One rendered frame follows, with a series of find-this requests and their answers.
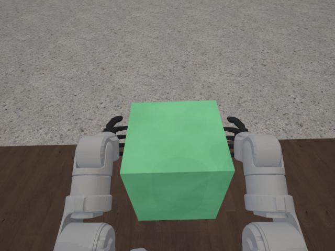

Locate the robot left hand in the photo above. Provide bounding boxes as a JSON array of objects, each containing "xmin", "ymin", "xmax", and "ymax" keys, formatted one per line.
[{"xmin": 103, "ymin": 116, "xmax": 128, "ymax": 156}]

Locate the robot right forearm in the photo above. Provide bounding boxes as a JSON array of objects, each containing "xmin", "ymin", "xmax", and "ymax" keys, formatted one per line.
[{"xmin": 234, "ymin": 132, "xmax": 308, "ymax": 251}]

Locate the robot left forearm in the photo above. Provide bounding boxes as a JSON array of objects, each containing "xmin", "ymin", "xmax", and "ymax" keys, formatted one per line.
[{"xmin": 53, "ymin": 132, "xmax": 119, "ymax": 251}]

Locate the carton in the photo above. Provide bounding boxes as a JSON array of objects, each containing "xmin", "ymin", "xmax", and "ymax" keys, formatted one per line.
[{"xmin": 120, "ymin": 100, "xmax": 235, "ymax": 221}]

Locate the robot right upper arm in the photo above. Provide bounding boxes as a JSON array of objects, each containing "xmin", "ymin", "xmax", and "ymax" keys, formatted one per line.
[{"xmin": 242, "ymin": 222, "xmax": 307, "ymax": 251}]

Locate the robot right hand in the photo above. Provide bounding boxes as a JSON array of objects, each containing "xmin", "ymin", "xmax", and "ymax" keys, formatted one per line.
[{"xmin": 224, "ymin": 117, "xmax": 248, "ymax": 157}]

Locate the robot left upper arm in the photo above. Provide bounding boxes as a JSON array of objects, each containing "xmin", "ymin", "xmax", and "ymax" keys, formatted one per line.
[{"xmin": 55, "ymin": 223, "xmax": 116, "ymax": 251}]

